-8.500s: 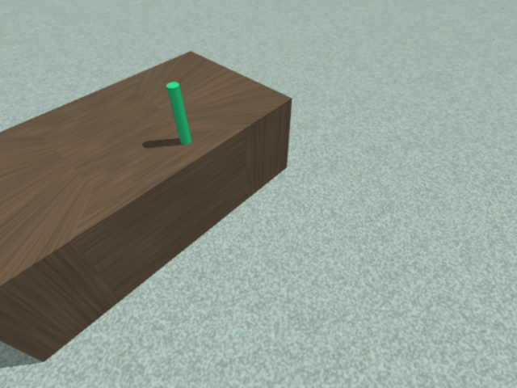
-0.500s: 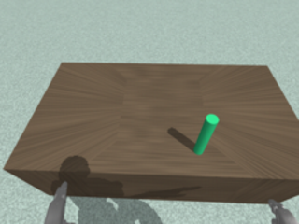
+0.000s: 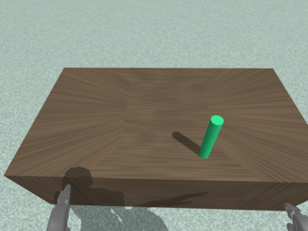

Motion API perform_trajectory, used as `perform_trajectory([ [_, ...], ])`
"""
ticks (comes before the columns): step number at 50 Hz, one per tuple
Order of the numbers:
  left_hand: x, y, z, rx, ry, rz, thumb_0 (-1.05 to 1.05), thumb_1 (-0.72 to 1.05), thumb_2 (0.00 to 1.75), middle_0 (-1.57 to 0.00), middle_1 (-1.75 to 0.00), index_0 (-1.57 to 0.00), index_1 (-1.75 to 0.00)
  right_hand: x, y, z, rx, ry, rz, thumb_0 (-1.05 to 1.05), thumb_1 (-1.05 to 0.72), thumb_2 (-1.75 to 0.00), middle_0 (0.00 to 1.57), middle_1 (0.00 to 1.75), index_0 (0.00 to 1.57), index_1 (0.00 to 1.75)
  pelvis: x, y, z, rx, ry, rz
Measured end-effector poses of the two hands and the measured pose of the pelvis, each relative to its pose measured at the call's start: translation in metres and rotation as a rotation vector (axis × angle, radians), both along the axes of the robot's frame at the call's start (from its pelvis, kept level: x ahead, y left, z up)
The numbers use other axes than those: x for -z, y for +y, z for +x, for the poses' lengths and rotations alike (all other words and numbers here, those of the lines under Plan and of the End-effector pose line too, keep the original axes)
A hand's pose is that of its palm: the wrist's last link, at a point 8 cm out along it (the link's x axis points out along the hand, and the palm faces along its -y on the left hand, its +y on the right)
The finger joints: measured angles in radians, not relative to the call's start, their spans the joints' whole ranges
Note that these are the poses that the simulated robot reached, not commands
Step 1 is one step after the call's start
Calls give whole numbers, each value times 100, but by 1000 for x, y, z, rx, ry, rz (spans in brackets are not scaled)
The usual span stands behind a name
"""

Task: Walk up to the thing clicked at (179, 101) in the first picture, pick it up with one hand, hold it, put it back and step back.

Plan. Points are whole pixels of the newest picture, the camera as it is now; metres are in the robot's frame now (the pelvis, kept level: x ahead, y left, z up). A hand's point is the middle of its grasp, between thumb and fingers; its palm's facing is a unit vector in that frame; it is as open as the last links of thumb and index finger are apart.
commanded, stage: go down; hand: right
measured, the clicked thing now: (209, 139) +0.48 -0.18 -0.16
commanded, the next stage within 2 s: approach in 1.50 s
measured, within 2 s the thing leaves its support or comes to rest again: neither
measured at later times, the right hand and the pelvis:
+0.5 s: hand (288, 167) +0.29 -0.32 +0.00, palm faces +0.17 +0.97 -0.16, open 17.5 cm; pelvis -0.01 +0.00 +0.00, yaw +1 degrees
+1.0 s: hand (299, 146) +0.34 -0.35 +0.04, palm faces +0.17 +0.98 -0.11, open 17.6 cm; pelvis -0.01 +0.00 +0.00, yaw +1 degrees
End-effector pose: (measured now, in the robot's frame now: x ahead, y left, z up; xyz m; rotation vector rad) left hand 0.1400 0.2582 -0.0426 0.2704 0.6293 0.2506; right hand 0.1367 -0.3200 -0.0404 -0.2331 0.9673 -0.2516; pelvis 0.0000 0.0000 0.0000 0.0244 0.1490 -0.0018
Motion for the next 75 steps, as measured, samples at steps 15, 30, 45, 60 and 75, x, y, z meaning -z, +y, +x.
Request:
perform_trajectory([
  [15,6,0,-9,13,-6,36,-1,-53,5,-7,-6,-6,-5,-44,-33,66,3,-292,-7,-1,56,-1,5,5,5,5,3,1,-14,11,-11,8],
  [30,7,6,-31,-25,56,43,-1,-53,5,-6,-6,-6,-5,-63,-56,140,-28,-413,106,-1,56,-1,6,4,6,5,-3,-2,-11,-24,17,-1],
  [45,4,-2,-5,14,62,54,-1,-53,6,-7,-6,-6,-5,-84,-75,161,-45,-563,110,-2,56,-3,5,5,5,5,-4,-1,-6,-11,40,5],
  [60,6,1,-22,-7,111,55,-1,-52,6,-7,-6,-6,-5,-99,-84,191,-54,-641,131,-2,56,-2,6,4,5,5,-2,-5,-11,-22,68,11],
  [75,3,-3,-19,14,109,64,-1,-53,6,-6,-6,-6,-5,-106,-95,202,-58,-698,121,-2,58,-2,6,4,5,5,2,-5,-12,-17,92,20],
])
